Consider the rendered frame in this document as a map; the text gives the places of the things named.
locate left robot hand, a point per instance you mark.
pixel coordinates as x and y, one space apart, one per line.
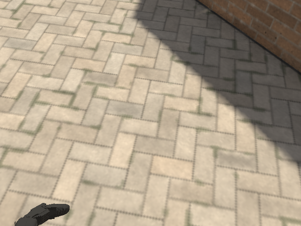
42 213

